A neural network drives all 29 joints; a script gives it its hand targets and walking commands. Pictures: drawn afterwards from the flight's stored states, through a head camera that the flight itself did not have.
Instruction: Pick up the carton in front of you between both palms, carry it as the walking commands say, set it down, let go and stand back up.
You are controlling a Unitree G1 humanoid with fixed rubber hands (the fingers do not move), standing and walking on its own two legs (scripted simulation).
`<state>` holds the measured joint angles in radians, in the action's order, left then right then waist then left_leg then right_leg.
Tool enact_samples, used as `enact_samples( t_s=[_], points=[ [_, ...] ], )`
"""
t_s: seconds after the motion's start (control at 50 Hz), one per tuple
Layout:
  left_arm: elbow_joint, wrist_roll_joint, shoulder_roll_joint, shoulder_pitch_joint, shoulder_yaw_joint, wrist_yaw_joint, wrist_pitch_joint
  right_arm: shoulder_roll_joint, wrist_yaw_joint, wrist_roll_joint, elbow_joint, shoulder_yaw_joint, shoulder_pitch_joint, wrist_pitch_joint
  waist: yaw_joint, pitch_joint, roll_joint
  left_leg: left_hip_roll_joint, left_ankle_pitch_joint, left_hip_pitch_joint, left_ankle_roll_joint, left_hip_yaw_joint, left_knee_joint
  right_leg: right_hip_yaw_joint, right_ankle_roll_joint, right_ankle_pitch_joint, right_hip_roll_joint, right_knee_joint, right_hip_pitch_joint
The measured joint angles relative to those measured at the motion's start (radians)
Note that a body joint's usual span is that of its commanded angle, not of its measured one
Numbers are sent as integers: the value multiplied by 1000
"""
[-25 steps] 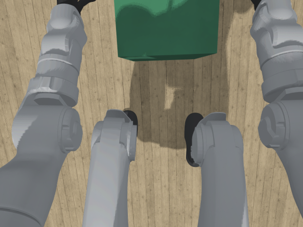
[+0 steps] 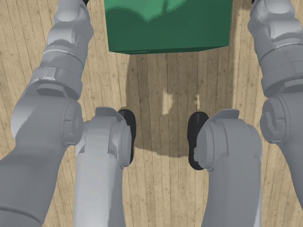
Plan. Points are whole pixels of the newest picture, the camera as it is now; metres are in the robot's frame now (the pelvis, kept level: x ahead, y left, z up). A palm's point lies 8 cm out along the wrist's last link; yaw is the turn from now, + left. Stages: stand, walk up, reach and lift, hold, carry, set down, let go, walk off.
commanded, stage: reach and lift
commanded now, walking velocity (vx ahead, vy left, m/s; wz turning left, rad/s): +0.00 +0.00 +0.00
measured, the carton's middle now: (164, 4) +0.53 +0.00 -0.24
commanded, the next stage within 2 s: none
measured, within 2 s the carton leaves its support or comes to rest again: leaves its support in 0.54 s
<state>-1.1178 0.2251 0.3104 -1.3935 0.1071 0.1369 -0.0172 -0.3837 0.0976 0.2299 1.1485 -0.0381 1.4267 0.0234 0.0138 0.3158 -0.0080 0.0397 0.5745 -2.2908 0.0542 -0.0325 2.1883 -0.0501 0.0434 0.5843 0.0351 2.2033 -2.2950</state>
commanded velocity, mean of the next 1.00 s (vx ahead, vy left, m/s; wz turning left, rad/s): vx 0.00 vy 0.00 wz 0.00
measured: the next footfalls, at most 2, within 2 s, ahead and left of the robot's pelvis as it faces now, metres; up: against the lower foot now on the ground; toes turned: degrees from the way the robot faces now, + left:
none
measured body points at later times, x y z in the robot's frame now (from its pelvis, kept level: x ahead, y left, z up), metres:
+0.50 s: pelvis +0.00 +0.00 +0.00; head +0.36 -0.01 +0.25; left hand +0.55 +0.15 -0.18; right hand +0.55 -0.16 -0.18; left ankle +0.11 +0.13 -0.33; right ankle +0.11 -0.13 -0.33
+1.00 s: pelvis -0.01 +0.00 +0.09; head +0.26 -0.01 +0.45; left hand +0.50 +0.15 +0.01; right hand +0.51 -0.16 +0.01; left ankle +0.11 +0.13 -0.33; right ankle +0.11 -0.13 -0.33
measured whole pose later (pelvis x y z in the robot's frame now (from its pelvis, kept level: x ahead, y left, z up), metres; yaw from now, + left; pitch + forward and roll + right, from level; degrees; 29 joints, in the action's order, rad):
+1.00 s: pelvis -0.01 +0.00 +0.09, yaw -1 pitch +43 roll +0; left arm -0.78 -0.20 0.02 -1.12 0.51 0.08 -0.34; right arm -0.06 0.05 -0.21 0.83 -0.46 1.15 0.34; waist 0.01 -0.13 0.00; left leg 0.11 0.49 -2.13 0.08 -0.08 1.87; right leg -0.08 0.07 0.50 0.10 1.87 -2.13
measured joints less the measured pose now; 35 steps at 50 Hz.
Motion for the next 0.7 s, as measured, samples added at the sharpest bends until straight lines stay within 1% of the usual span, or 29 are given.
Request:
enact_samples(
  t_s=[0.08, 0.18, 0.22, 0.26, 0.32, 0.36, 0.4, 0.46, 0.52, 0.56, 0.58, 0.62, 0.7],
  points=[
    [-6, -4, -1, -4, 2, -1, -1, 8, 2, -5, 9, -2, 8, 0, 0, 0, 1, 1, -13, -1, 1, -1, -14, 1, -2, -13, -1, -13, -2],
    [-10, 16, -6, -32, -30, -1, -3, 25, 5, 4, 15, 21, 39, 2, -2, 21, -2, 1, -28, 7, 1, -1, -31, 2, -3, -27, -3, -30, 7],
    [-16, 13, -23, -53, -34, 3, -3, 44, 5, -2, 20, 26, 57, 2, -3, 31, -3, 2, -32, 11, 1, -1, -37, 2, -3, -30, -3, -36, 12],
    [-25, -1, -34, -69, -17, 27, -3, 59, 27, -19, 29, 12, 74, 2, -3, 41, -4, 3, -34, 17, 2, -2, -40, 2, -3, -32, -2, -39, 17],
    [-40, -20, -40, -84, 5, 38, -7, 66, 38, -41, 54, -6, 96, 4, -3, 47, -5, 6, -35, 21, 2, -4, -41, 2, -2, -33, 0, -41, 22],
    [-46, -50, -46, -96, 40, 39, -23, 72, 38, -73, 66, -36, 110, 20, -3, 50, -5, 8, -34, 23, 3, -5, -36, 1, -1, -32, 2, -36, 25],
    [-33, -86, -53, -92, 81, 28, -49, 78, 29, -110, 58, -72, 110, 45, -4, 47, -5, 10, -28, 23, 4, -5, -26, 0, 0, -27, 4, -26, 25],
    [15, -126, -65, -61, 123, 5, -88, 89, 11, -148, 13, -113, 80, 83, -6, 32, -5, 12, -16, 18, 4, -6, -8, 0, 1, -14, 5, -8, 20],
    [63, -130, -74, -22, 125, -2, -119, 100, 7, -147, -53, -124, 28, 117, -5, 8, -6, 15, -4, 10, 5, -8, 6, 0, 1, -2, 8, 5, 13],
    [100, -114, -79, 4, 113, 9, -141, 109, 17, -133, -104, -115, -15, 137, -3, -16, -8, 20, 1, 4, 7, -11, 11, 0, 3, 3, 11, 10, 7],
    [124, -108, -85, 20, 110, 21, -150, 115, 27, -127, -132, -110, -38, 145, -3, -31, -9, 23, 3, 2, 10, -13, 12, -2, 4, 4, 14, 10, 5],
    [181, -101, -105, 60, 114, 47, -168, 133, 61, -122, -188, -108, -81, 164, -1, -67, -12, 34, 5, -2, 18, -19, 9, -6, 11, 5, 23, 7, 1],
    [293, -128, -146, 161, 148, 44, -209, 168, 53, -149, -295, -144, -169, 212, -3, -171, -13, 53, 1, -2, 32, -33, -18, -16, 26, 0, 43, -22, 2]
  ],
)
